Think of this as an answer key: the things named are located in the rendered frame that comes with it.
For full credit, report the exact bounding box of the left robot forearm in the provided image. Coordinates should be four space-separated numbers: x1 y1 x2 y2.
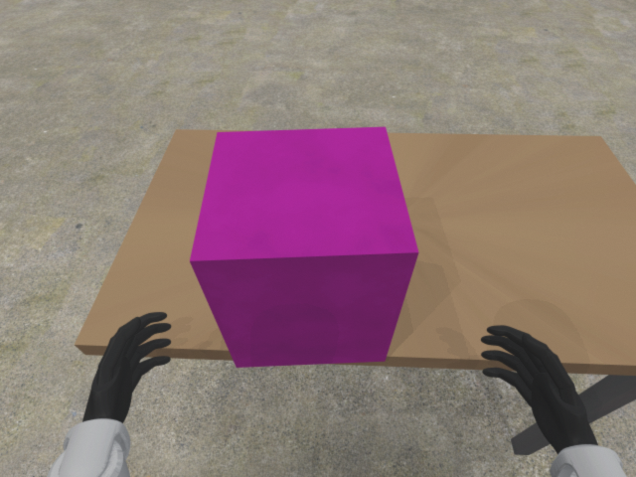
47 418 131 477

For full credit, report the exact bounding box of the robot right hand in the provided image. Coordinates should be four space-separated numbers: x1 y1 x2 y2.
481 325 598 454

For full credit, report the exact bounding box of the robot left hand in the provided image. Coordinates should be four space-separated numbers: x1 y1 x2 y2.
82 312 171 423

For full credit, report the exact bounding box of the carton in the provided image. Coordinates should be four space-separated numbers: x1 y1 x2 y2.
190 127 418 368

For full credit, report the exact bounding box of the right robot forearm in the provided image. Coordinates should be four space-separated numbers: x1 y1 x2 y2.
550 444 627 477

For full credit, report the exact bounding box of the table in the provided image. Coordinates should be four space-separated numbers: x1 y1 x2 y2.
75 129 636 455

